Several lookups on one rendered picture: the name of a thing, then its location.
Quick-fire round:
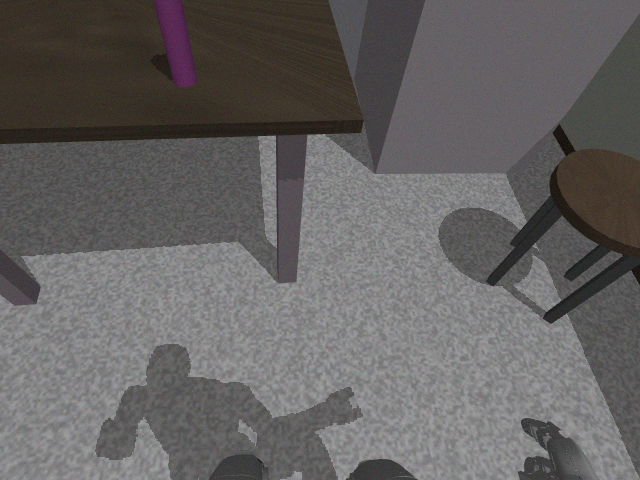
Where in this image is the stool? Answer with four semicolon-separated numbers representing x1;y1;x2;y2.
486;149;640;324

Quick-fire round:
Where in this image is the table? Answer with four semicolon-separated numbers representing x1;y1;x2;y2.
0;0;364;306

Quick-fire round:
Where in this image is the can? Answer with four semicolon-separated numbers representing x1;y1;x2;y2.
153;0;197;87

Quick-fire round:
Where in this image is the right robot hand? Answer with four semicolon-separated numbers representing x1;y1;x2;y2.
518;418;598;480

